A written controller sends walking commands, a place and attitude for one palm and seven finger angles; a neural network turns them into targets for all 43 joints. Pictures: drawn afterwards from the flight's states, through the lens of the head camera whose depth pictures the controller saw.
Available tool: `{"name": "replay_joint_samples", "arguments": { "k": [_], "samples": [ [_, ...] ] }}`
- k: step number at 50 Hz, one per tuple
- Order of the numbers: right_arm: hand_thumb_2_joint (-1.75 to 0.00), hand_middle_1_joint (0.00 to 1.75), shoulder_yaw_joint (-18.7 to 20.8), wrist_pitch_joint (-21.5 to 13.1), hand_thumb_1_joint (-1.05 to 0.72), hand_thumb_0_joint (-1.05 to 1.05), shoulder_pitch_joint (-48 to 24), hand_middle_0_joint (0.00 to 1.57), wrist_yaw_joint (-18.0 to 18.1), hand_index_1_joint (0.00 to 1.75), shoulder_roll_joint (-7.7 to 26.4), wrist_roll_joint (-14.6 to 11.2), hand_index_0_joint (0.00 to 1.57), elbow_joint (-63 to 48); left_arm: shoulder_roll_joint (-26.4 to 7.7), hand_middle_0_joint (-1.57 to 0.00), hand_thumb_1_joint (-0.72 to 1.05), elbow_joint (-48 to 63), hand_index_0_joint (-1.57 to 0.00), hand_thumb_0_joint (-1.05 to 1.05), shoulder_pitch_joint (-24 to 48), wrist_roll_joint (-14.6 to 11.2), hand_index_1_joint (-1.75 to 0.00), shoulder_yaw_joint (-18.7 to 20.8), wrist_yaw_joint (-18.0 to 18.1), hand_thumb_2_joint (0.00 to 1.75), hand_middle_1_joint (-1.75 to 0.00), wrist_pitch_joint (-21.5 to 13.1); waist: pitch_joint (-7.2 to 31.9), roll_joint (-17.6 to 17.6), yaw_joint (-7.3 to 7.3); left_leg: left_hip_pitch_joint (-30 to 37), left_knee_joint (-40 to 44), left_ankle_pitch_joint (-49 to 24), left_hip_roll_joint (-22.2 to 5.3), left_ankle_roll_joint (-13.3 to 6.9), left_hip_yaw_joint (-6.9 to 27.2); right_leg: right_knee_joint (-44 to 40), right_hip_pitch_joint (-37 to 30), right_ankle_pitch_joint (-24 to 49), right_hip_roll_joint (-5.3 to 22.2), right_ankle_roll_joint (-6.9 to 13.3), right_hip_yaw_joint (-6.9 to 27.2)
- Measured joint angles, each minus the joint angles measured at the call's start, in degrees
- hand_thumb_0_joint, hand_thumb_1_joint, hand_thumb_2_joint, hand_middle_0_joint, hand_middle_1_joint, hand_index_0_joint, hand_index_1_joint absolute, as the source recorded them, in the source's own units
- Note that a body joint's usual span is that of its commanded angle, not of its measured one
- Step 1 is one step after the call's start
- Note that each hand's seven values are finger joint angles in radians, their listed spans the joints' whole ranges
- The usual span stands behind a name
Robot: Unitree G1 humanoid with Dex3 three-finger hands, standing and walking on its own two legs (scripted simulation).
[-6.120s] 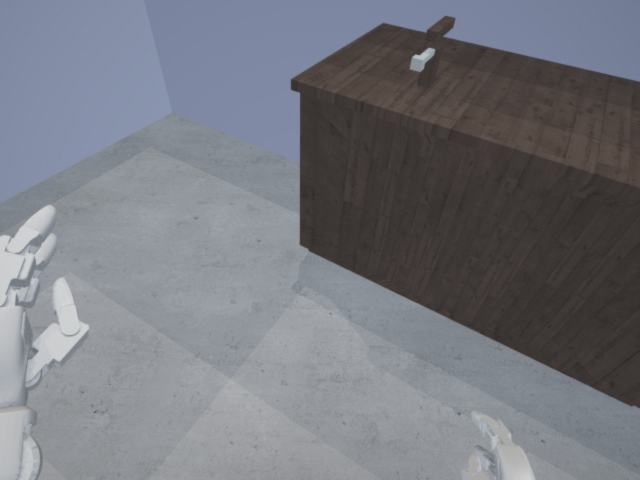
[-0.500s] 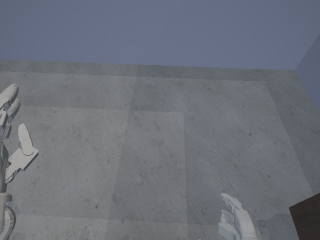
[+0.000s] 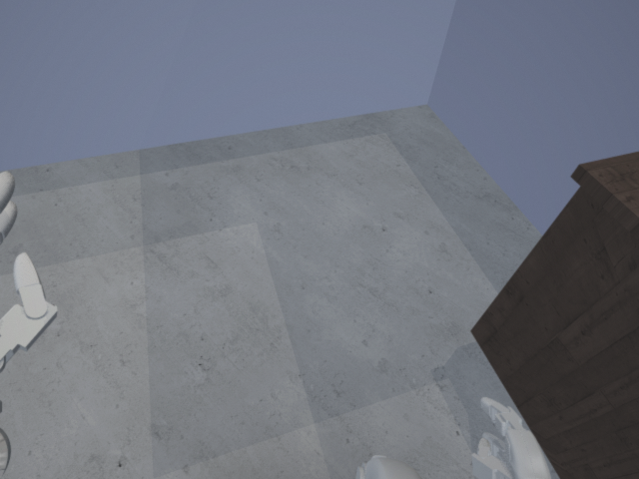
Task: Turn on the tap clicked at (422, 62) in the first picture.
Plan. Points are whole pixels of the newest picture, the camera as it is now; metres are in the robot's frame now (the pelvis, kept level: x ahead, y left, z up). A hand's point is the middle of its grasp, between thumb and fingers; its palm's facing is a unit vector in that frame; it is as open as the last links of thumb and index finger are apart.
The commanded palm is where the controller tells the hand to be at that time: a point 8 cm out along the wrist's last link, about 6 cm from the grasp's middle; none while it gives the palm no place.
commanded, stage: turn to face it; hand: left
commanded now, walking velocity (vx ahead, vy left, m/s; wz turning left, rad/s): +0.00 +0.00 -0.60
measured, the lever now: out of the picture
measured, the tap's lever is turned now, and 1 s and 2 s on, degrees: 0 0 0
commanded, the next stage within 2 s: none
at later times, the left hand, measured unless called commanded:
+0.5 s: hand (227, 318) +0.22 +0.11 +0.18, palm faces +0.13 -0.86 -0.49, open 7.4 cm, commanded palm +0.18 +0.16 +0.19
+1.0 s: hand (382, 360) +0.20 -0.02 +0.17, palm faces -0.19 -0.85 -0.49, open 7.4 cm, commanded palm +0.16 +0.06 +0.19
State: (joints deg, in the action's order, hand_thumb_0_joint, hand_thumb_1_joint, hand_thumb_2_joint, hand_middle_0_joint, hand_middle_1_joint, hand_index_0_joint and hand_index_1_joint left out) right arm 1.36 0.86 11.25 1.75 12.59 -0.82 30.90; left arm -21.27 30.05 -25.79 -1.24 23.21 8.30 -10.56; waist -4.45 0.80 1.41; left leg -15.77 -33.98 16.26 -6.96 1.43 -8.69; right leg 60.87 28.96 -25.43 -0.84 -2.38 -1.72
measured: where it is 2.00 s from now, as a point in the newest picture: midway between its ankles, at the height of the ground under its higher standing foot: outside the picture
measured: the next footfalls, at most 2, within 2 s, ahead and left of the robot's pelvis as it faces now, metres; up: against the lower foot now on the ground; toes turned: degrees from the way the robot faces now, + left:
right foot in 0.16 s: +0.02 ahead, -0.15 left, +0.00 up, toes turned -14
left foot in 0.62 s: +0.00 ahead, +0.07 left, +0.00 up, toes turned -17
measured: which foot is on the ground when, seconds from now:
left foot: down 0.00-0.16, up 0.18-0.60, down 0.62-0.90, up 0.92-1.00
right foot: up 0.00-0.14, down 0.16-0.62, up 0.64-0.88, down 0.90-1.00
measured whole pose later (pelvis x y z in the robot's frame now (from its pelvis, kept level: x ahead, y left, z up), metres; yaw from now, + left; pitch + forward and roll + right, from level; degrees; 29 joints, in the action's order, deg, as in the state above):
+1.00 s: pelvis -0.13 -0.07 -0.01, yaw -35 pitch -1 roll -1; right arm -1.8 1.3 8.6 -0.4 10.8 -1.2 32.1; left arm -22.6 32.2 -24.4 -2.4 21.6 7.2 -10.2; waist -10.1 -2.9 0.0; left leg -24.7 -61.7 29.3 -8.5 5.3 -2.6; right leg 37.1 20.0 -16.5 -1.3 2.9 -4.1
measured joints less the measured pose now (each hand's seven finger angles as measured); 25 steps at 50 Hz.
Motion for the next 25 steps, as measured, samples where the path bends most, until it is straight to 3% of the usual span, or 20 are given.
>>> {"name": "replay_joint_samples", "arguments": {
  "k": [3, 7, 8, 9, 10, 12, 14, 16, 19, 25],
  "samples": [
    [-0.90, 0.30, -1.48, -1.47, -0.91, 0.02, -0.04, 0.20, -1.11, 0.30, -1.72, -0.19, 0.20, -0.55, 1.92, -0.21, 0.89, -0.11, -0.21, 0.02, 0.82, 0.05, -0.31, -2.35, -0.03, 0.90, -0.30, 0.49, -0.12, -2.00, 0.70, 0.46, 0.70, -0.77, -3.01, 1.17, -1.39, -5.30, -2.93, -0.31, 1.83, -0.89, -3.05],
    [-0.90, 0.30, -3.36, -3.22, -0.90, 0.01, 0.17, 0.20, -2.11, 0.30, -3.92, -0.02, 0.20, -2.02, 0.05, -0.21, 0.90, 0.75, -0.21, 0.02, 0.90, -0.14, -0.31, -2.76, -0.54, 0.90, -0.30, 0.38, -1.04, -3.27, 0.88, -1.08, -1.75, -0.47, -6.50, 3.29, -3.11, -19.24, -9.77, 1.78, 2.54, -0.95, -4.94],
    [-0.90, 0.30, -3.66, -3.55, -0.90, 0.01, 0.33, 0.21, -2.34, 0.30, -4.23, -0.05, 0.20, -2.41, -0.95, -0.21, 0.90, 1.05, -0.21, 0.02, 1.05, -0.16, -0.31, -2.36, -0.67, 0.90, -0.30, 0.32, -1.29, -3.27, 0.81, -2.11, -3.59, 0.14, -7.19, 3.91, -3.31, -23.19, -11.67, 4.99, 2.62, -0.23, -5.18],
    [-0.90, 0.30, -3.70, -3.73, -0.90, 0.01, -0.04, 0.21, -2.49, 0.30, -3.95, -0.14, 0.20, -2.32, -1.18, -0.21, 0.90, 1.02, -0.21, 0.02, 1.67, -0.05, -0.31, -2.25, -0.81, 0.90, -0.30, 0.05, -2.23, -4.46, 0.54, -3.28, -6.07, 1.24, -8.45, 3.73, -2.59, -23.68, -11.67, 7.37, 1.59, 1.85, -5.73],
    [-0.90, 0.30, -3.66, -3.51, -0.90, 0.01, -0.58, 0.21, -2.45, 0.30, -3.44, -0.10, 0.20, -1.74, -1.15, -0.21, 0.89, 0.80, -0.21, 0.02, 2.13, -0.03, -0.31, -2.30, -0.90, 0.90, -0.30, -0.29, -2.97, -5.31, -0.01, -5.13, -10.15, 5.80, -8.05, 3.60, -0.22, -22.53, -10.89, 7.47, 0.93, 3.63, -5.95],
    [-0.90, 0.30, -3.36, -2.10, -0.90, 0.01, -1.91, 0.21, -2.21, 0.30, -2.34, -0.26, 0.20, 0.07, -0.89, -0.21, 0.89, 1.00, -0.21, 0.02, 1.62, -0.82, -0.31, -2.22, -0.96, 0.90, -0.30, -0.05, -3.73, -5.18, -0.56, -9.24, -21.25, 11.10, -4.26, 3.68, 4.37, -21.50, -9.45, 6.91, 0.62, 5.59, -4.82],
    [-0.90, 0.30, -2.85, -0.26, -0.90, 0.01, -2.99, 0.21, -1.71, 0.30, -1.28, -0.16, 0.20, 1.34, -0.72, -0.21, 0.89, 1.68, -0.22, 0.01, -0.72, -1.49, -0.31, -1.53, -0.96, 0.90, -0.30, 0.02, -4.16, -4.72, -1.31, -12.23, -30.27, 10.45, -1.05, 4.13, 6.48, -22.95, -9.24, 7.97, 0.05, 6.20, -3.28],
    [-0.90, 0.30, -2.04, 1.34, -0.90, 0.02, -3.29, 0.21, -1.10, 0.30, -0.37, -0.11, 0.20, 2.03, -0.84, -0.21, 0.89, 1.92, -0.22, 0.01, -3.13, -1.83, -0.31, -0.98, -0.98, 0.90, -0.30, -0.02, -3.98, -4.28, -1.92, -13.56, -33.40, 8.80, 0.89, 4.48, 6.80, -25.32, -9.51, 9.88, -0.66, 6.37, -1.97],
    [-0.90, 0.30, -0.74, 2.60, -0.91, 0.02, -2.72, 0.20, -0.28, 0.30, 0.89, 0.05, 0.20, 2.48, -1.41, -0.21, 0.89, 1.55, -0.22, 0.01, -5.05, -1.97, -0.31, -0.55, -0.86, 0.90, -0.30, 0.01, -2.90, -3.28, -2.06, -12.95, -29.84, 7.25, 2.55, 4.37, 6.24, -28.72, -9.81, 12.50, -1.58, 6.89, -0.18],
    [-0.90, 0.30, 0.44, 3.17, -0.91, 0.02, -1.12, 0.20, 0.41, 0.30, 3.05, 0.08, 0.20, 1.90, -1.59, -0.21, 0.89, 1.14, -0.22, 0.01, -4.09, -1.85, -0.31, -0.99, 0.06, 0.90, -0.30, 0.46, 0.27, -0.69, -0.73, -6.79, -14.46, 8.63, 4.57, 3.12, 6.05, -32.35, -9.02, 16.13, -3.23, 7.25, 3.32]
  ]
}}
